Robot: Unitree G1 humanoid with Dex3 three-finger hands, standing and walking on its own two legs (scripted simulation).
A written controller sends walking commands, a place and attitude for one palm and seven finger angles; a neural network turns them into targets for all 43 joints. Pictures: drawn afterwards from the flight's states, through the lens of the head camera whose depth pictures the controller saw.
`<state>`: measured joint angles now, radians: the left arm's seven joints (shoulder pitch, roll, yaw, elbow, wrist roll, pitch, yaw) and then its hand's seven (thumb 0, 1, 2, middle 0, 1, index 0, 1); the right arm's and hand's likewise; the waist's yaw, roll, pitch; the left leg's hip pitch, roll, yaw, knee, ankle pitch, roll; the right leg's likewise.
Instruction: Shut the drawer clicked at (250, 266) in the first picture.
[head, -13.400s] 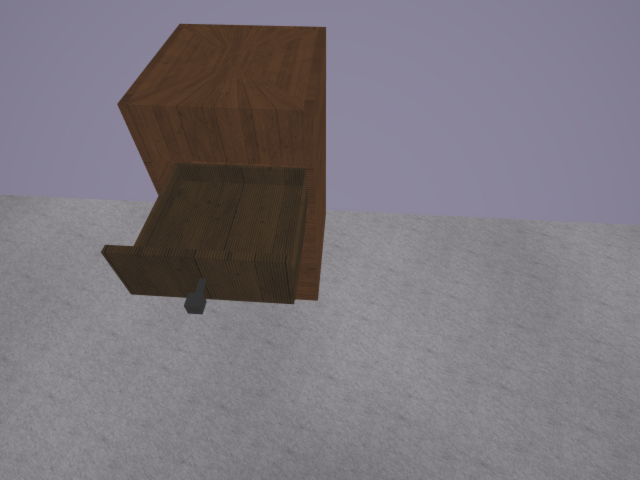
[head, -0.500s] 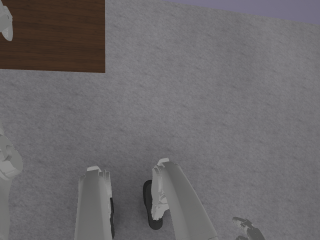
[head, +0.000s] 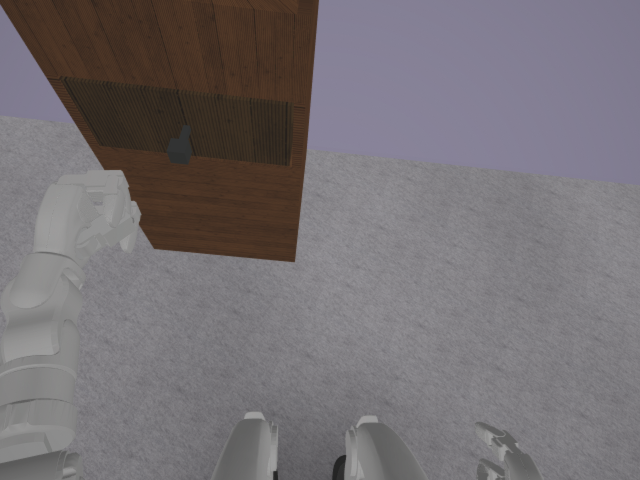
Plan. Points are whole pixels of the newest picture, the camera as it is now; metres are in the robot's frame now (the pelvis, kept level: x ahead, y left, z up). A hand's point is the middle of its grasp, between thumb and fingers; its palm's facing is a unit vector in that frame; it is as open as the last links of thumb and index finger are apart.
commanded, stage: draw the hand back to the body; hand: left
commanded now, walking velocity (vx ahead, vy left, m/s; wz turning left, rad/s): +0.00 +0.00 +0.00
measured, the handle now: (182, 143) +0.67 +0.25 -0.11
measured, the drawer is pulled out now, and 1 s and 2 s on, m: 0.00 0.00 0.00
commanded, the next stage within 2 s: step back with the hand held close in 0.92 s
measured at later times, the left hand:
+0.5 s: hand (26, 249) +0.29 +0.23 +0.19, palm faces +0.30 -0.89 -0.35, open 3.3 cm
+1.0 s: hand out of the picture +0.21 +0.21 +0.26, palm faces +0.42 -0.82 -0.40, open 3.2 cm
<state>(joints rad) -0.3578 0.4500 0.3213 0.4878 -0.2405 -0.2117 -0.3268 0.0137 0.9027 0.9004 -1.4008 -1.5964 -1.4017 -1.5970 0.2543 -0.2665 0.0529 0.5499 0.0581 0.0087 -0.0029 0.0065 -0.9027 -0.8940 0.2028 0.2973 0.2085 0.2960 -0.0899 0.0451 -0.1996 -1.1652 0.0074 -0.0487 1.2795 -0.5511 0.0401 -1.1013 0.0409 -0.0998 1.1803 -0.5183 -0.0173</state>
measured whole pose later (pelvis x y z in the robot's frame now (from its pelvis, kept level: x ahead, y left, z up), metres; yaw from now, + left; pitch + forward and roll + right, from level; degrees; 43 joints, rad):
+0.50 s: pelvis +0.05 +0.00 +0.10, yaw +1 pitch +4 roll -1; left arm 0.31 0.33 0.16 -0.15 -0.08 -0.01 0.12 0.01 0.90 0.90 -1.40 -1.60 -1.40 -1.60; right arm 0.22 -0.22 0.06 0.51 0.05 0.01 -0.08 0.01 -0.90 -0.89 0.20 0.30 0.21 0.30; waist 0.01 0.09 -0.09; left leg -0.34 -0.03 0.00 0.67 -0.39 0.04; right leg -0.32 0.01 -0.03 0.63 -0.38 -0.01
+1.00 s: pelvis +0.04 -0.03 +0.11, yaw +2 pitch -3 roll +0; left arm 0.55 0.32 0.28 -0.43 -0.09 -0.08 0.10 0.01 0.89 0.90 -1.40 -1.60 -1.41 -1.60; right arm 0.21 -0.23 0.02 0.57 0.03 -0.09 -0.08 0.01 -0.90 -0.89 0.20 0.30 0.20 0.30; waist 0.05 0.09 -0.01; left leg -0.16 0.00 -0.02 0.52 -0.31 0.00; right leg -0.14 0.04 -0.05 0.50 -0.31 -0.05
